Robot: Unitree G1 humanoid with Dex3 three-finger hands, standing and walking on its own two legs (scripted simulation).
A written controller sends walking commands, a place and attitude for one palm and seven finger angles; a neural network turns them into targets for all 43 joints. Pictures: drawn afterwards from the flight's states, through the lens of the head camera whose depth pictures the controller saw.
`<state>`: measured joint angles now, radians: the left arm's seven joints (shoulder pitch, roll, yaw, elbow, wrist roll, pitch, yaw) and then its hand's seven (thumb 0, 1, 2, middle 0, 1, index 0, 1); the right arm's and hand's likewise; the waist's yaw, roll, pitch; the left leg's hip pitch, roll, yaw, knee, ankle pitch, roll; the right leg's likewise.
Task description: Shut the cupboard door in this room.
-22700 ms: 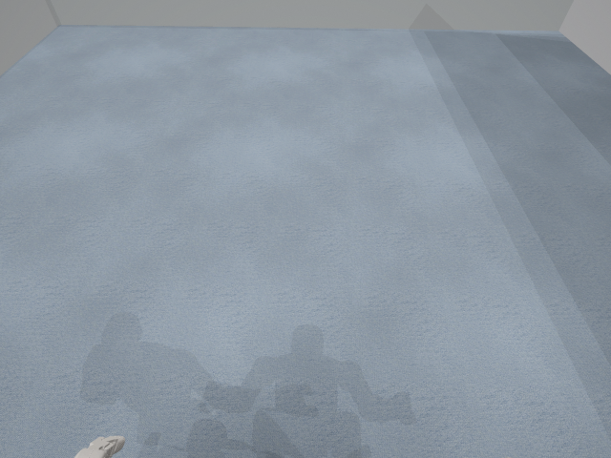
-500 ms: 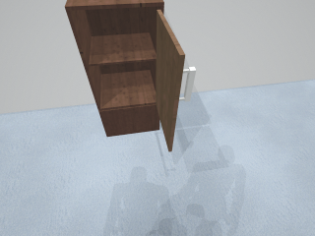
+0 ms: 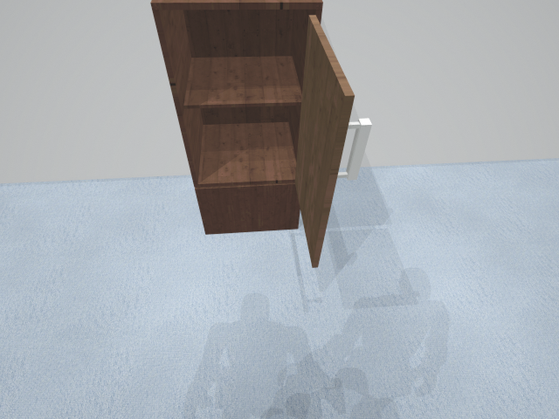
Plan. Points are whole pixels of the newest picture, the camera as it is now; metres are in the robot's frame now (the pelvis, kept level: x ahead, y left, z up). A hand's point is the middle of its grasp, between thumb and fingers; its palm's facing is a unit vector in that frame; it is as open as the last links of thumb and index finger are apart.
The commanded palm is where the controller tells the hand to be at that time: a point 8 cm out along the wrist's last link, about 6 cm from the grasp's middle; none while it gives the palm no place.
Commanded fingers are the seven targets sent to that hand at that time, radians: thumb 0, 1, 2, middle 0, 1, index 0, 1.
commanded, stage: turn or walk to find it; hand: left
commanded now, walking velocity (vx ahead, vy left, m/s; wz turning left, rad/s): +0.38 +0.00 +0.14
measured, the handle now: (348, 151) +0.67 -0.11 -0.02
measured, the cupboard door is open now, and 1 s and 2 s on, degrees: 91 91 91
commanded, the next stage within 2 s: stand and wait in 0.40 s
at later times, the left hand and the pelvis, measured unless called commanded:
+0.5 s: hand (177, 384) +0.20 +0.19 -0.16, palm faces +0.04 -0.98 -0.20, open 7.4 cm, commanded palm none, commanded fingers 0.00 0.90 0.90 -0.20 -0.30 -0.20 -0.30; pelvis +0.13 +0.01 +0.00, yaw +4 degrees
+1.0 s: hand (184, 369) +0.23 +0.19 -0.19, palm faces +0.29 -0.93 -0.22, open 7.3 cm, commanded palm none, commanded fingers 0.00 0.90 0.90 -0.20 -0.30 -0.20 -0.30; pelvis +0.23 -0.01 -0.01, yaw +13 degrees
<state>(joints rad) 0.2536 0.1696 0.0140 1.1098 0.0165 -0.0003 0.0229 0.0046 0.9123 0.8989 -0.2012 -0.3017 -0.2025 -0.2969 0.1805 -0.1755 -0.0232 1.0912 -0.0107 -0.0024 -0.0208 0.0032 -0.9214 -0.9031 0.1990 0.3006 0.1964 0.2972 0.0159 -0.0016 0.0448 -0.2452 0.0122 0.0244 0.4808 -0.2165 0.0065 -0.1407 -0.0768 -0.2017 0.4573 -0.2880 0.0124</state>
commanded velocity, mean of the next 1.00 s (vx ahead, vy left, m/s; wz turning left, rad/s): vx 0.14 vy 0.00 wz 0.16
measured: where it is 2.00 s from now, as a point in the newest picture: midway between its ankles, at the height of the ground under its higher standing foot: outside the picture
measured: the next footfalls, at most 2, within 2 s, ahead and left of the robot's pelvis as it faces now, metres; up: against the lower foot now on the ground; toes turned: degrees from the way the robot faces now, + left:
right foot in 0.60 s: +0.34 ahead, -0.13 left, +0.00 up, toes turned -3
left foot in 0.98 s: +0.25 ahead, +0.10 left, +0.00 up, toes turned +21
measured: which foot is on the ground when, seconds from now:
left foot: down 0.00-0.60, up 0.62-0.96, down 0.98-1.00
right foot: down 0.00-0.20, up 0.22-0.58, down 0.60-1.00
